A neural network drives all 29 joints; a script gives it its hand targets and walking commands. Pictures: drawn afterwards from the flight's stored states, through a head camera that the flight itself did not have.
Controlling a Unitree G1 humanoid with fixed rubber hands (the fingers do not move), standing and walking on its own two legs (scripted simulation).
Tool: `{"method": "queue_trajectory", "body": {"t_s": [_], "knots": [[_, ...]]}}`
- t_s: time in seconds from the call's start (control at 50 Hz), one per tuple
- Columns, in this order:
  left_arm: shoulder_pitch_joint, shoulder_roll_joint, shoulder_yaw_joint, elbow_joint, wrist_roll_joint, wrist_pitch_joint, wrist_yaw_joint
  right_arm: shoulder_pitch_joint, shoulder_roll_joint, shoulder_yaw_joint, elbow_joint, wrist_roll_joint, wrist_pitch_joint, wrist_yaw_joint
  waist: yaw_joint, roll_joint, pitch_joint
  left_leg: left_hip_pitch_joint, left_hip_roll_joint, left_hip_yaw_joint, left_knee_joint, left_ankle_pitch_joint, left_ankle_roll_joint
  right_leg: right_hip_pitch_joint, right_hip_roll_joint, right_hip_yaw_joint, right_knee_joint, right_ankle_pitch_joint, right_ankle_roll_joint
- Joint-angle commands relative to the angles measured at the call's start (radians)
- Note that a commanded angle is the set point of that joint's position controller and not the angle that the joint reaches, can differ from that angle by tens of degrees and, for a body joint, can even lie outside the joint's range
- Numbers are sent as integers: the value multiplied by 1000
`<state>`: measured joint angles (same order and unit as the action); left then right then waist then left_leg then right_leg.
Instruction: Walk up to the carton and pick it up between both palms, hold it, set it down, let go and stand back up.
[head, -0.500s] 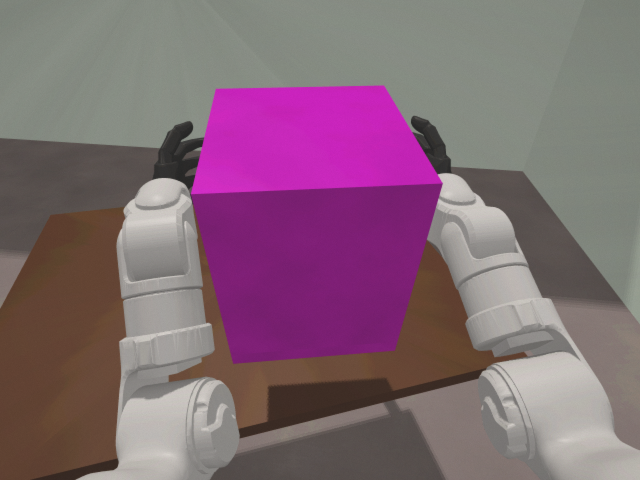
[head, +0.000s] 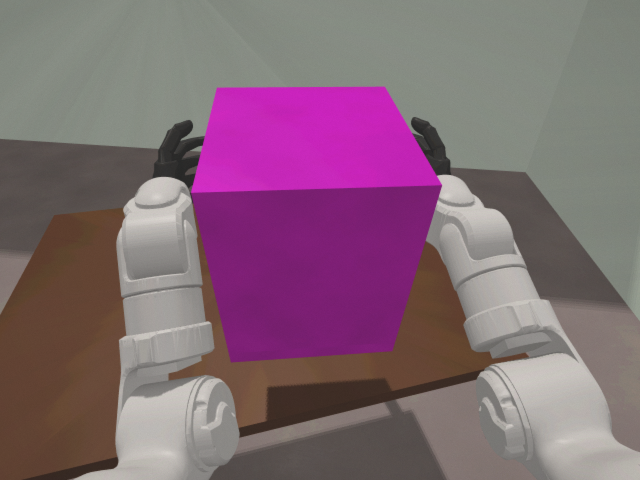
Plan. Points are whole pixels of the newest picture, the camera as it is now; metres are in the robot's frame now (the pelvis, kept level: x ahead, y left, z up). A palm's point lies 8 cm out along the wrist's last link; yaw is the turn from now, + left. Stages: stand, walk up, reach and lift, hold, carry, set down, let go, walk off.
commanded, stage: hold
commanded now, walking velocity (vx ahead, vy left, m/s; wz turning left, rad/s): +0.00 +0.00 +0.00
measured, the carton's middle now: (307, 224) +0.36 +0.01 +0.22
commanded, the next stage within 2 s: set down in 1.10 s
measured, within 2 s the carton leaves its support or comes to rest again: neither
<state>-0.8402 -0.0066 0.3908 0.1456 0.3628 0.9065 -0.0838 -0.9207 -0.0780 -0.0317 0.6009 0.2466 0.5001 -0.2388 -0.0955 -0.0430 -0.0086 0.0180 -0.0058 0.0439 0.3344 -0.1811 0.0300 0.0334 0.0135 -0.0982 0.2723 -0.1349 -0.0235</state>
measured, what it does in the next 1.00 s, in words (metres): stands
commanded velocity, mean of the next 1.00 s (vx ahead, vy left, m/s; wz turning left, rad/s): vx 0.00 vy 0.00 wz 0.00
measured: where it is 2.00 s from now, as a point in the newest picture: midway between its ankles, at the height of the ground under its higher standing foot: outside the picture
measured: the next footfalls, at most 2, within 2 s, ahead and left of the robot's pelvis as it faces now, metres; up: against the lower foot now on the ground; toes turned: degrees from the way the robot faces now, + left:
none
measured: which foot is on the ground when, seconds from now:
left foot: down 0.00-1.00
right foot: down 0.00-1.00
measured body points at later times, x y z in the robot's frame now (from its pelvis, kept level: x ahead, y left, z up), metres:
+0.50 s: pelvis +0.00 +0.00 +0.00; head -0.07 +0.03 +0.44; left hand +0.38 +0.16 +0.27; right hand +0.38 -0.14 +0.27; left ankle +0.02 +0.10 -0.75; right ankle +0.03 -0.10 -0.75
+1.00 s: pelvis +0.00 +0.00 +0.00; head -0.07 +0.03 +0.44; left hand +0.38 +0.16 +0.27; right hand +0.38 -0.14 +0.27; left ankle +0.02 +0.10 -0.75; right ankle +0.03 -0.10 -0.75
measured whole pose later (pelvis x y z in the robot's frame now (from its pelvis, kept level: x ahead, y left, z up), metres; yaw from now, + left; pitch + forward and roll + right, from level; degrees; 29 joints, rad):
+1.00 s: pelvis +0.00 +0.00 +0.00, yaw +0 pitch -10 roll -1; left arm -0.82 -0.01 0.38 0.12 0.37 0.91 -0.08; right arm -0.90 -0.08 -0.03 0.58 0.25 0.50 -0.24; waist -0.10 -0.05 0.00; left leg 0.02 -0.01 0.04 0.34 -0.19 0.03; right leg 0.04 0.01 -0.10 0.27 -0.14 -0.02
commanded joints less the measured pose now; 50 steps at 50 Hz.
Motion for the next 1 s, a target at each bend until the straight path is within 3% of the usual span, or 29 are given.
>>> {"method": "queue_trajectory", "body": {"t_s": [0.0, 0.24, 0.36, 0.46, 0.48, 0.54, 0.72, 0.84, 0.9, 0.98], "knots": [[-638, -482, -443, -34, -155, -56, -132, -758, 590, 275, -275, 103, -46, 95, -12, 61, -316, -74, -17, -10, -70, 129, -34, 165, 42, 33, 2, 120, 58], [-613, -486, -451, -76, -158, -57, -134, -736, 587, 301, -311, 129, -46, 85, -16, 59, -345, -41, -26, -7, -43, 220, -41, 193, 47, 34, 12, 209, 62], [-604, -471, -446, -74, -146, -49, -134, -726, 592, 309, -300, 131, -40, 88, -2, 51, -311, -55, -24, -1, -59, 177, -33, 180, 45, 33, 6, 167, 64], [-618, -499, -474, -99, -169, -53, -125, -749, 592, 303, -339, 127, -51, 90, -9, 63, -356, -40, -18, -10, -46, 210, -42, 181, 50, 28, 12, 184, 59], [-618, -494, -476, -96, -168, -52, -124, -734, 588, 297, -318, 123, -46, 89, -22, 72, -331, -37, -18, -11, -47, 203, -46, 168, 49, 30, 10, 179, 55], [-611, -489, -469, -100, -158, -49, -126, -722, 585, 296, -309, 120, -45, 91, -16, 76, -317, -50, -20, -7, -53, 180, -42, 172, 47, 30, 9, 155, 56], [-613, -485, -440, -37, -149, -50, -133, -747, 586, 275, -289, 95, -47, 94, -12, 58, -293, -76, -16, -8, -75, 116, -31, 167, 42, 34, -1, 109, 58], [-608, -489, -460, -77, -159, -53, -129, -745, 592, 303, -317, 121, -53, 88, -12, 59, -348, -32, -24, -7, -44, 208, -38, 190, 46, 30, 13, 197, 63], [-605, -494, -460, -59, -157, -50, -133, -734, 582, 284, -307, 116, -50, 87, -23, 69, -312, -54, -20, -7, -56, 175, -42, 167, 48, 30, 4, 154, 58], [-610, -489, -459, -63, -151, -50, -130, -747, 581, 284, -309, 109, -51, 94, -13, 74, -318, -62, -19, -6, -64, 156, -41, 173, 47, 30, 6, 138, 58]]}}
